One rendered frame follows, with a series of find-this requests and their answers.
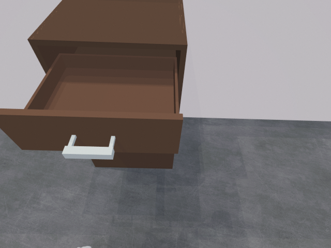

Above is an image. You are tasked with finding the cabinet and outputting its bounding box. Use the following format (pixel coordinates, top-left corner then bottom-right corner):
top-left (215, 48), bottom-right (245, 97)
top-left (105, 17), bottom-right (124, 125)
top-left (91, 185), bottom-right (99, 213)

top-left (28, 0), bottom-right (188, 169)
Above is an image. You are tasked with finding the handle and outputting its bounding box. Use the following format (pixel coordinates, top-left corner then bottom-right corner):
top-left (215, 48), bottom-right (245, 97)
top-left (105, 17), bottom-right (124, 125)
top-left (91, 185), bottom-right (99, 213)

top-left (62, 135), bottom-right (116, 160)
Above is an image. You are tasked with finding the drawer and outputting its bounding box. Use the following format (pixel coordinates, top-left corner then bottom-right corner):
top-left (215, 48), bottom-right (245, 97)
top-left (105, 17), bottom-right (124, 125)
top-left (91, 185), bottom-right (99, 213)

top-left (0, 53), bottom-right (183, 154)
